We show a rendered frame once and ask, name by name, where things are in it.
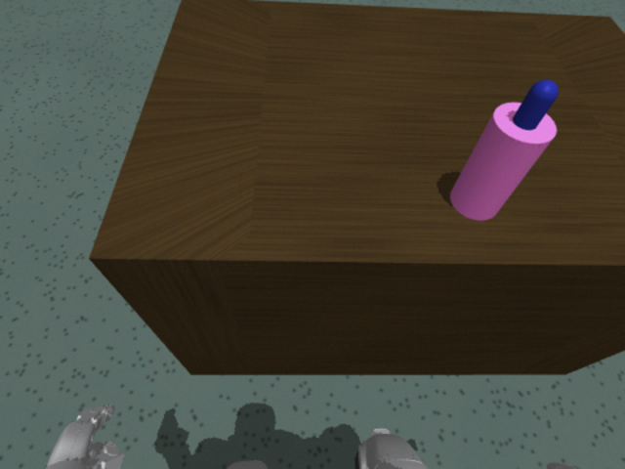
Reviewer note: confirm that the left robot hand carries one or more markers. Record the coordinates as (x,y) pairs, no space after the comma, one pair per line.
(75,441)

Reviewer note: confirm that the bottle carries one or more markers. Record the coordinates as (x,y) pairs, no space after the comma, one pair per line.
(512,141)

